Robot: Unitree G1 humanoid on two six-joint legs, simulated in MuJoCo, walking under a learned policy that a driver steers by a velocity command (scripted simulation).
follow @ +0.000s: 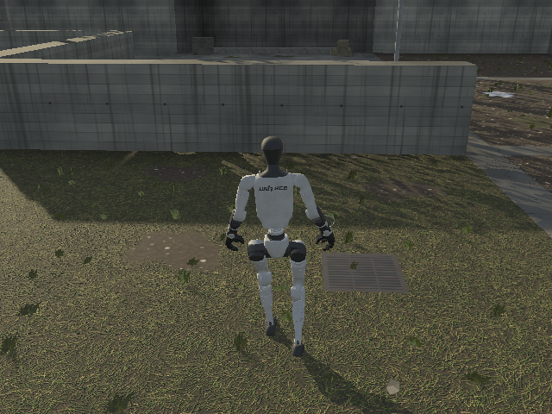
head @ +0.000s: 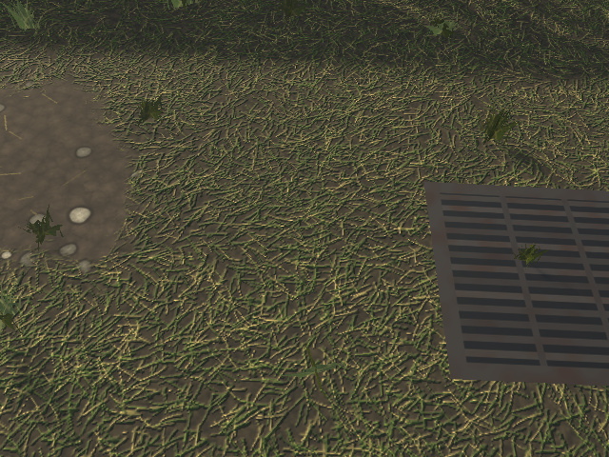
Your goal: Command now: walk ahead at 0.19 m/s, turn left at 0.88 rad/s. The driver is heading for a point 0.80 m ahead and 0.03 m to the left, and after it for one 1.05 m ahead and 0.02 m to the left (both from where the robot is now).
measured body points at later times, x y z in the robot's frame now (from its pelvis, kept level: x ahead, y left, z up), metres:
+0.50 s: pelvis +0.25 -0.05 +0.03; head +0.25 -0.05 +0.48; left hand +0.35 +0.26 -0.03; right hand +0.45 -0.28 -0.06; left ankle +0.14 +0.03 -0.70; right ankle +0.35 -0.16 -0.70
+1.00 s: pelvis +0.62 +0.04 +0.00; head +0.67 +0.04 +0.45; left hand +0.41 +0.21 -0.12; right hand +0.96 -0.03 -0.03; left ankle +0.73 +0.18 -0.70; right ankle +0.36 -0.16 -0.66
